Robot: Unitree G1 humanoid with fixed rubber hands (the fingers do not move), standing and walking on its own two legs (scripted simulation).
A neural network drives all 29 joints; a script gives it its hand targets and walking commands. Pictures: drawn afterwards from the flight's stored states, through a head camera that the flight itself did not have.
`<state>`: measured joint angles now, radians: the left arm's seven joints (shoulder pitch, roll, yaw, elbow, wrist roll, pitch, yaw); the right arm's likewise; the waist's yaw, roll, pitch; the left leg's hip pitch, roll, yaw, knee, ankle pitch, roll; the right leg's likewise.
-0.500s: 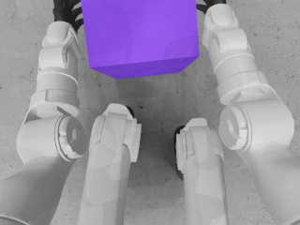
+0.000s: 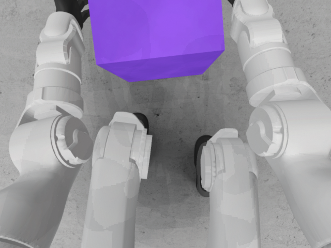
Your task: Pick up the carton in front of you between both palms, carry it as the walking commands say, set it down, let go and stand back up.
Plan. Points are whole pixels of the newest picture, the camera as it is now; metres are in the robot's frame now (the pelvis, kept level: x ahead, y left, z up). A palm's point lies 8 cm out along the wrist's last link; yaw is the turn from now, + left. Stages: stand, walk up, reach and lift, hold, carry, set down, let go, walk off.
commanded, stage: set down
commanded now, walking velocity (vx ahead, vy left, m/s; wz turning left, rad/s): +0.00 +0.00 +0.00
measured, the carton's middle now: (158, 24) +0.51 +0.10 -0.24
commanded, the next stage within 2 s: let go in 1.38 s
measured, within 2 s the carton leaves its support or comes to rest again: rests again in 0.14 s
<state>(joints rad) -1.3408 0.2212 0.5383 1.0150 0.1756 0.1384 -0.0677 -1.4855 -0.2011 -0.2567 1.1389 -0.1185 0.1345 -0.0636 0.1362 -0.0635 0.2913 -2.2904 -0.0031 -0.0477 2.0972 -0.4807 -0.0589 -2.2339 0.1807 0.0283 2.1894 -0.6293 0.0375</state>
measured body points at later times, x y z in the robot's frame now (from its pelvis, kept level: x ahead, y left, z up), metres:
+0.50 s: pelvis +0.00 +0.01 +0.00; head +0.36 +0.04 +0.26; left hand +0.50 +0.31 -0.16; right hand +0.58 -0.07 -0.16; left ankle +0.13 +0.14 -0.35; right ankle +0.09 -0.10 -0.35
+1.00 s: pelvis +0.02 +0.01 +0.12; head +0.34 +0.05 +0.43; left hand +0.49 +0.31 +0.01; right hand +0.58 -0.08 +0.01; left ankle +0.13 +0.14 -0.35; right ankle +0.09 -0.10 -0.35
